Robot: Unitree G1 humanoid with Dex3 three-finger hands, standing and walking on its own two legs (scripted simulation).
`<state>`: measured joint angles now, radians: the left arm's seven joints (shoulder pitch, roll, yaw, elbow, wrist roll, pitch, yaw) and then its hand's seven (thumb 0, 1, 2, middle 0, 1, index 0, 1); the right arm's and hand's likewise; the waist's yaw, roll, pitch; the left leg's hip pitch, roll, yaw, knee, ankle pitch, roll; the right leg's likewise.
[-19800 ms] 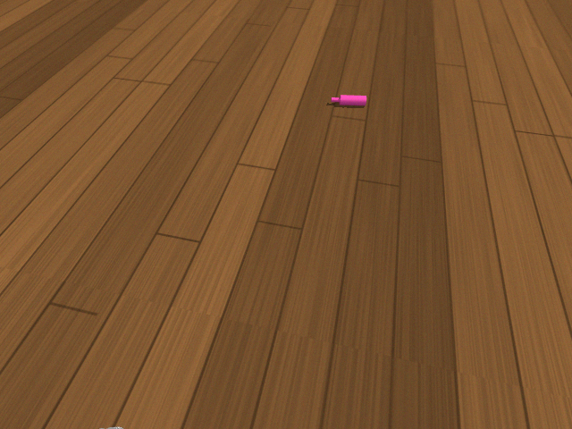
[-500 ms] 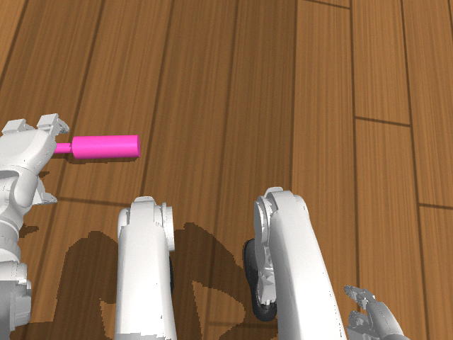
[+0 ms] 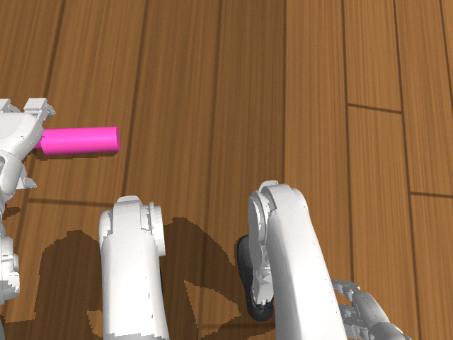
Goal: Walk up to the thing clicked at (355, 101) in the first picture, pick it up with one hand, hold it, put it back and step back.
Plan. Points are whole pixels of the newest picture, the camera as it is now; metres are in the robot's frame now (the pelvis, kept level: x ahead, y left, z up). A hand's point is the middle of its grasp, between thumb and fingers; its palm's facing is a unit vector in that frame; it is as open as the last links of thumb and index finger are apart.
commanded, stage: rise first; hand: left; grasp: from above
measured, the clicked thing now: (70, 141) +0.48 +0.30 -0.31
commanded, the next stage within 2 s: approach in 0.58 s
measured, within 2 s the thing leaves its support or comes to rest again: neither
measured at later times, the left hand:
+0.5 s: hand (38, 148) +0.43 +0.31 -0.19, palm faces -0.46 -0.05 -0.89, open 14.0 cm
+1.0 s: hand (69, 127) +0.47 +0.26 -0.19, palm faces -0.37 -0.03 -0.93, open 13.9 cm
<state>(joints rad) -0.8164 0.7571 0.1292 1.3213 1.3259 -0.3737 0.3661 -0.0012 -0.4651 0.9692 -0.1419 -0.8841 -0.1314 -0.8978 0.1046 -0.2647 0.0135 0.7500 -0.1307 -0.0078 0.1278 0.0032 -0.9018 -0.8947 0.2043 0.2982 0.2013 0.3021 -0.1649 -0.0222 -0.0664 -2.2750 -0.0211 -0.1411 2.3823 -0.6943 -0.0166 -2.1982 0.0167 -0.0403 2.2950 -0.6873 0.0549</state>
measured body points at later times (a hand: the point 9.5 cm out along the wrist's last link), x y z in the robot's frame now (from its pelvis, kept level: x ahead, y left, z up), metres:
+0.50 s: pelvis +0.00 +0.00 -0.02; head +0.24 +0.07 +0.36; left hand +0.45 +0.32 -0.14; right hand +0.07 -0.28 -0.13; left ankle +0.08 +0.12 -0.31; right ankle +0.10 -0.14 -0.31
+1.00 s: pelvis +0.00 +0.00 -0.02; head +0.24 +0.08 +0.35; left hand +0.48 +0.26 -0.14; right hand +0.07 -0.28 -0.12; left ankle +0.08 +0.12 -0.31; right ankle +0.10 -0.14 -0.31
